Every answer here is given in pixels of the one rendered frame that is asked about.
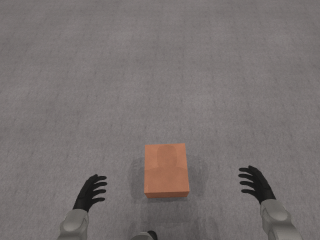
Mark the robot left foot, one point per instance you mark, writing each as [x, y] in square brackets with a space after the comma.
[153, 234]

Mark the left robot shin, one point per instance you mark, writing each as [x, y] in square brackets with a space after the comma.
[145, 233]

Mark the carton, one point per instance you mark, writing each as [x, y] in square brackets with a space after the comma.
[166, 171]

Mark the right robot forearm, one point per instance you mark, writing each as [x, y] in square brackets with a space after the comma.
[277, 222]

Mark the robot left hand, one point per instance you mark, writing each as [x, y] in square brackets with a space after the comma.
[84, 199]

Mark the left robot forearm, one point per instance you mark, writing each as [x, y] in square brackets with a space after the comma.
[74, 226]

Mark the robot right hand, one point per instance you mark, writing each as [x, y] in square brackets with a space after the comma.
[262, 190]

